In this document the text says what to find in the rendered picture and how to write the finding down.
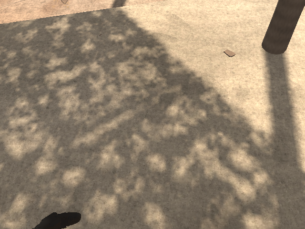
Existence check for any robot left hand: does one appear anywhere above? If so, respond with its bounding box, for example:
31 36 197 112
32 212 81 229

